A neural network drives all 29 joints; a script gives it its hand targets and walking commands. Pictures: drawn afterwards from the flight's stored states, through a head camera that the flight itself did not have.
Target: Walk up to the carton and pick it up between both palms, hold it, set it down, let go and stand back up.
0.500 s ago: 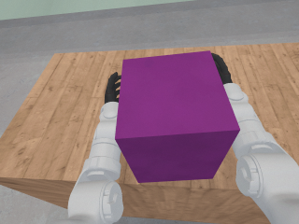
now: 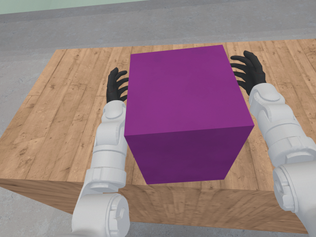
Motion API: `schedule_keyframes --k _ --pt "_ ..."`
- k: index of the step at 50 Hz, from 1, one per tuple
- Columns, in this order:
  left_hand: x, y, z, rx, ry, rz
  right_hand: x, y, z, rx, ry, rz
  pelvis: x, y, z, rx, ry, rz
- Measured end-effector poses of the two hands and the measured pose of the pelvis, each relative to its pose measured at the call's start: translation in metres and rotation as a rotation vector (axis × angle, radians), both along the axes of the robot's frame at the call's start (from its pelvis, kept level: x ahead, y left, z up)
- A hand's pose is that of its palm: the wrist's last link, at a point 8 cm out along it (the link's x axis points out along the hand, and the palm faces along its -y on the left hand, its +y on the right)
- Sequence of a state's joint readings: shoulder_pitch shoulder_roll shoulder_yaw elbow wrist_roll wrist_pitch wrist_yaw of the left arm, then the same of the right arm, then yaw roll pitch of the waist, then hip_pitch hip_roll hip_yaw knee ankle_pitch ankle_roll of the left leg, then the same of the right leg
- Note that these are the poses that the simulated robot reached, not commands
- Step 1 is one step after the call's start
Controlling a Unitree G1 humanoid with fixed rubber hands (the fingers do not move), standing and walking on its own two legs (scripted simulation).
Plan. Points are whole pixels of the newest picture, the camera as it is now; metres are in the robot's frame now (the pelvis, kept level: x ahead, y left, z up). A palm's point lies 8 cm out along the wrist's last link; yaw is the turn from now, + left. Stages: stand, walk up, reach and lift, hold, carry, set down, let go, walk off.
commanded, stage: set down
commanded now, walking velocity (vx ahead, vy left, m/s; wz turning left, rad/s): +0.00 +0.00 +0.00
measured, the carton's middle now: (180, 121) +0.38 +0.00 +0.09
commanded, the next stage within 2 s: none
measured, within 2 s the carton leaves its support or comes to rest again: neither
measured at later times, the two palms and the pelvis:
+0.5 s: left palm (107, 125) +0.35 +0.16 +0.12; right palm (262, 110) +0.40 -0.19 +0.10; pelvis -0.03 +0.00 +0.00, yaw +0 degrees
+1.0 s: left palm (87, 151) +0.28 +0.18 +0.13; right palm (278, 140) +0.34 -0.21 +0.08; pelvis -0.04 +0.00 +0.00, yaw +0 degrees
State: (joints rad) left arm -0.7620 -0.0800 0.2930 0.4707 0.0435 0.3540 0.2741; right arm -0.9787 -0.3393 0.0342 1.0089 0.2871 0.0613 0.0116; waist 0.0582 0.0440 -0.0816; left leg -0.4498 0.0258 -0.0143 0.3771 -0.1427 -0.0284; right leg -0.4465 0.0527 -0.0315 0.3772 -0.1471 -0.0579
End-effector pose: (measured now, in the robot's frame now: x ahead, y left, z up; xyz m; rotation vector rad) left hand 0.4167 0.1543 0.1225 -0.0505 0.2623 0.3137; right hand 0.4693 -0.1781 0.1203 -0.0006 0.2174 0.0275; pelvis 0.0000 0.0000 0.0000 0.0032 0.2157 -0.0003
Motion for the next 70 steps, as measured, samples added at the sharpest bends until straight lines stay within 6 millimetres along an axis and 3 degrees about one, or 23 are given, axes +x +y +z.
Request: schedule_keyframes --k 19,25,30,36,45,49,54,60,70 --pt "-0.056 0.016 -0.003 0.002 0.023 0.01 -0.056 -0.007 -0.018 -0.001 0.034 0.058 -0.027 0.0 -0.001 -0.001 -0.037 -0.002" --pt "-0.065 0.009 -0.006 -0.012 0.048 -0.02 -0.067 -0.008 -0.018 -0.001 0.05 0.073 -0.033 0.0 -0.002 -0.001 -0.048 -0.003" --pt "-0.07 0.01 0.007 -0.005 0.014 -0.017 -0.071 -0.008 -0.01 0.0 0.028 0.087 -0.034 0.0 -0.002 -0.001 -0.048 -0.003" --pt "-0.078 0.013 0.011 -0.002 0.02 -0.016 -0.08 -0.015 -0.016 -0.011 0.049 0.077 -0.033 0.0 -0.001 -0.001 -0.055 -0.003" --pt "-0.121 0.027 0.005 0.012 0.009 0.0 -0.116 -0.027 -0.039 -0.043 0.064 0.078 -0.035 0.001 0.0 -0.002 -0.093 -0.002" --pt "-0.136 0.03 0.006 0.001 0.003 0.004 -0.131 -0.031 -0.039 -0.033 0.049 0.077 -0.038 0.001 0.0 -0.002 -0.108 -0.002" --pt "-0.14 0.022 0.012 -0.006 -0.015 -0.022 -0.138 -0.035 -0.031 -0.023 0.027 0.076 -0.04 0.001 0.0 -0.002 -0.122 -0.002" --pt "-0.143 0.024 0.005 -0.029 0.019 -0.016 -0.14 -0.035 -0.027 -0.038 0.038 0.082 -0.039 0.0 0.0 -0.001 -0.126 -0.002" --pt "-0.16 0.032 0.007 -0.043 -0.017 -0.003 -0.158 -0.038 -0.044 -0.066 0.106 0.076 -0.03 0.003 0.002 -0.004 -0.139 -0.001"
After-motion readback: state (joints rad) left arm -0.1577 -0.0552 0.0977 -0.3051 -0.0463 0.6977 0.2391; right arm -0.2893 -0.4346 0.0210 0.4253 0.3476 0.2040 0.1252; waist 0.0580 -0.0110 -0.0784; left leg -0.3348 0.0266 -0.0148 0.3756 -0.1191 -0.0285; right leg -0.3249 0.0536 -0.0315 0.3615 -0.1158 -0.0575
